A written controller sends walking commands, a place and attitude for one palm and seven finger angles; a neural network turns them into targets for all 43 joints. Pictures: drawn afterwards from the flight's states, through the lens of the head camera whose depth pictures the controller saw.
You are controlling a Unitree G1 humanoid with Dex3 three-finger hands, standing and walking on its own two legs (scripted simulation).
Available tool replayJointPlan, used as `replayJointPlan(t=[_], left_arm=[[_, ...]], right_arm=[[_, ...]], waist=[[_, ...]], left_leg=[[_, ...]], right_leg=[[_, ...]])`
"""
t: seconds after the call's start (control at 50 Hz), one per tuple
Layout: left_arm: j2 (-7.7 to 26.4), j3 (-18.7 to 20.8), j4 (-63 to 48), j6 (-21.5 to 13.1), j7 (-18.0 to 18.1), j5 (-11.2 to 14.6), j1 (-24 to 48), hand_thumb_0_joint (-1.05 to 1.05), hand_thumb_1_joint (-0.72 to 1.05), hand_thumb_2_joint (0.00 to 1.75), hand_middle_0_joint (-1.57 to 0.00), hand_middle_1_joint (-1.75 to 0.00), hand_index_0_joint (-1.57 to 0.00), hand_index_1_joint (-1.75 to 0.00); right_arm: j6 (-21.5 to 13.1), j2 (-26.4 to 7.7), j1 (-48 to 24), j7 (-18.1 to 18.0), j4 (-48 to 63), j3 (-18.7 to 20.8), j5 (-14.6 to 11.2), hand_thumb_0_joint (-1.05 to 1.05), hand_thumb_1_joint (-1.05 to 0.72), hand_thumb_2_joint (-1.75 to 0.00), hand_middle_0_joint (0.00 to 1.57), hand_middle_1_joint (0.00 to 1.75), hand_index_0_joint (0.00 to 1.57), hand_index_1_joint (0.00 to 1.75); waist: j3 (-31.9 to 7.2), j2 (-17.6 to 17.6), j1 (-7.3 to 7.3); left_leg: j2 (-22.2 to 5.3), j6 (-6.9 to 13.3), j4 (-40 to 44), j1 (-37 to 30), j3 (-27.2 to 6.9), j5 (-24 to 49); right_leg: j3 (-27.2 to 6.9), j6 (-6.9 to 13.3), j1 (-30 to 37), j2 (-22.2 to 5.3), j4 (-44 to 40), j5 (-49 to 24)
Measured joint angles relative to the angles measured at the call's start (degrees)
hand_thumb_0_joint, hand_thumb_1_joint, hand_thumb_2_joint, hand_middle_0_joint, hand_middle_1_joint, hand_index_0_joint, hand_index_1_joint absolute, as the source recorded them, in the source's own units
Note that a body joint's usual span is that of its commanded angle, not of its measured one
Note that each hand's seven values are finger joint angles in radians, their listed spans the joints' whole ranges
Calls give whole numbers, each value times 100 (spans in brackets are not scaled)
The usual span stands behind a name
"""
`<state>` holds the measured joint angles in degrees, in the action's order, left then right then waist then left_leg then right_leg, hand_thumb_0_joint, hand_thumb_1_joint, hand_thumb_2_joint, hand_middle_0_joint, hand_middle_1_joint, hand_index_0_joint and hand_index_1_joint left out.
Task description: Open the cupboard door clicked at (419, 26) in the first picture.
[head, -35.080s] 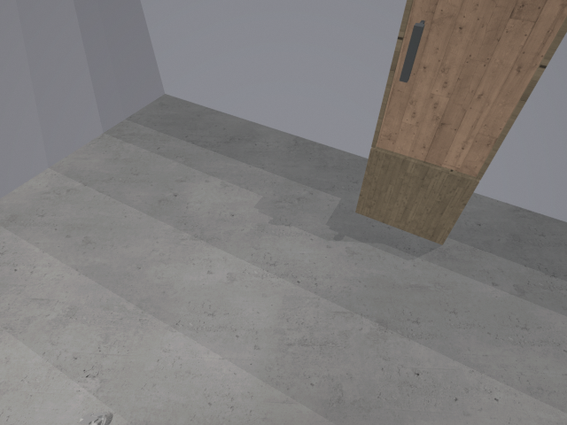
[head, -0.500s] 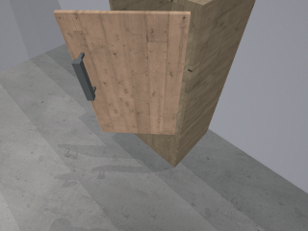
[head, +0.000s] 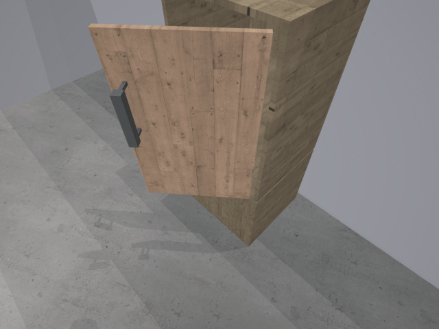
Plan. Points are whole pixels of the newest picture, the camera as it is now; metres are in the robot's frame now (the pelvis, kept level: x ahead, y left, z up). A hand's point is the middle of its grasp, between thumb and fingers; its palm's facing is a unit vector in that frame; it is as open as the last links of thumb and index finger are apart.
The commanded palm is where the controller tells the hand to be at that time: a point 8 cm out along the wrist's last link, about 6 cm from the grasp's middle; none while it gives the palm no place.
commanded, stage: look again from close up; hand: left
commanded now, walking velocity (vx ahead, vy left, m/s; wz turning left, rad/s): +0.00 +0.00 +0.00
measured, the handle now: (129, 115) +0.59 +0.26 +0.04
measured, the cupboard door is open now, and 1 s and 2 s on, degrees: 40 40 40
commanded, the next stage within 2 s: shuffle to correct the standing spot in 0.46 s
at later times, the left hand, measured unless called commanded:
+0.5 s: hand out of the picture +0.00 +0.18 -0.17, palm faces +0.00 -0.98 -0.20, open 7.4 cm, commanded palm none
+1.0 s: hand out of the picture +0.02 +0.22 -0.18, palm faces +0.03 -0.97 -0.22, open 7.4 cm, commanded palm none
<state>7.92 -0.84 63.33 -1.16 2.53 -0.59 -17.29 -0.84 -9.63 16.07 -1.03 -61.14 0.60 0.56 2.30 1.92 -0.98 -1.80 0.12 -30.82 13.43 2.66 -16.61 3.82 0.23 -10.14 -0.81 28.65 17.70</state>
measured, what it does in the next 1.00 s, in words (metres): stands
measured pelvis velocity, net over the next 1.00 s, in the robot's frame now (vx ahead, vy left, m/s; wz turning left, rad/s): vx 0.02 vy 0.03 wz -0.02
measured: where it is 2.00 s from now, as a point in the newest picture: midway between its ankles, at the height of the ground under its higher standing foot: outside the picture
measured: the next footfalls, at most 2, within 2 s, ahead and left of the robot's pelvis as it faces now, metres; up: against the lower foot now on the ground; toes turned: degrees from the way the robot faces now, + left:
none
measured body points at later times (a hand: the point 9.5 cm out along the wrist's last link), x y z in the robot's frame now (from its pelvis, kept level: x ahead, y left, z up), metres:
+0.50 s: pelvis -0.01 +0.00 +0.00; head +0.00 +0.00 +0.45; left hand +0.00 +0.23 -0.16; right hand +0.01 -0.23 -0.15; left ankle +0.00 +0.11 -0.74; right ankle -0.03 -0.12 -0.74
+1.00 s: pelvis +0.02 +0.03 -0.01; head +0.05 +0.04 +0.44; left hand +0.02 +0.27 -0.17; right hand +0.03 -0.20 -0.16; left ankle +0.00 +0.11 -0.74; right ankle -0.02 -0.09 -0.71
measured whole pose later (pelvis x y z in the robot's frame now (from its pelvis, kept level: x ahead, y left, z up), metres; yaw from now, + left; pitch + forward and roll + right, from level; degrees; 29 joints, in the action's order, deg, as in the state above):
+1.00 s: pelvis +0.02 +0.03 -0.01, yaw -1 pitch +0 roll +1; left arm 10.7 2.0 60.7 2.1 1.9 -1.3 -17.0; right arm -0.6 -9.1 17.5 -1.0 -59.4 0.3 1.2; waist 2.8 -1.7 0.9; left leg 2.0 3.7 -32.1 12.1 5.3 -19.8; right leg 3.6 1.6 -17.1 -3.7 46.7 31.7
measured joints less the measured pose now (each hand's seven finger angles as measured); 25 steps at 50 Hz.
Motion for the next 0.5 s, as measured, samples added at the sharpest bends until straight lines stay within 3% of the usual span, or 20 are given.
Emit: replayJointPlan(t=[0.2, 0.5], left_arm=[[66, -26, -76, 58, -49, -1, -57, 0, 91, 90, -20, -30, -20, -30], [197, -15, -59, 45, -86, 0, 124, 0, 91, 90, -20, -30, -20, -30]], right_arm=[[0, -57, -22, -7, 4, -87, 0, 1, -93, -90, 20, 30, 20, 30], [-45, 18, -106, 9, -232, -139, -10, 0, -91, -90, 20, 30, 20, 30]], waist=[[-92, -64, 94], [-53, -247, 107]], left_leg=[[127, 57, 152, -164, 60, 89], [98, 25, 417, -243, 82, 247]], right_leg=[[-55, -56, 45, -129, 93, 36], [-74, -30, 98, -87, -146, -118]])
